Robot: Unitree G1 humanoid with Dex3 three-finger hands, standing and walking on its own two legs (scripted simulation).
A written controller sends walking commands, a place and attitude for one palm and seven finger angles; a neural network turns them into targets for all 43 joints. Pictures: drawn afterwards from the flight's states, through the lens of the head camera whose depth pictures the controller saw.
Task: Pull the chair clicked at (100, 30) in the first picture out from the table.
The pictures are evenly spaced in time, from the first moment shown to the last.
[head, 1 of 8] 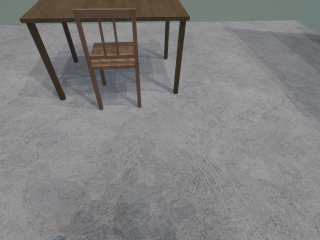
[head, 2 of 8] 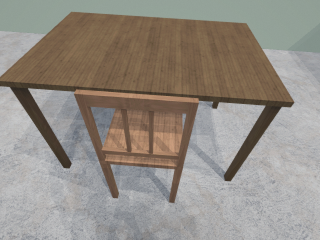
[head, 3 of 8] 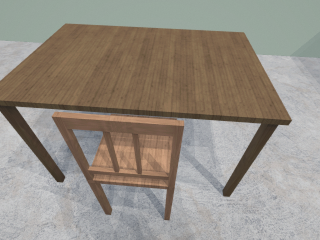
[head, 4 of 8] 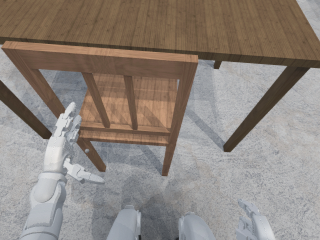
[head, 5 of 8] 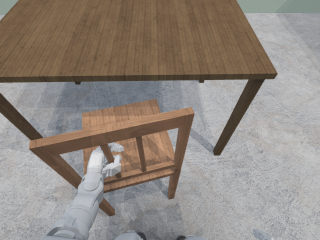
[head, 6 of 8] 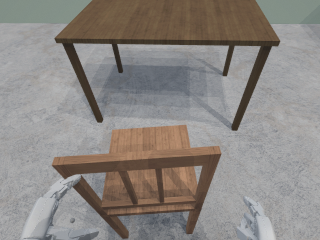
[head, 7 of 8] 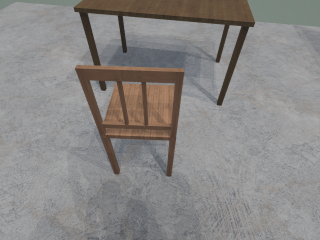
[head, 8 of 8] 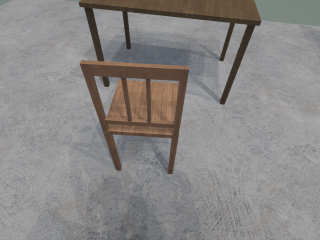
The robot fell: no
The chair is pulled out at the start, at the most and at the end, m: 0.00 0.62 0.61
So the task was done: yes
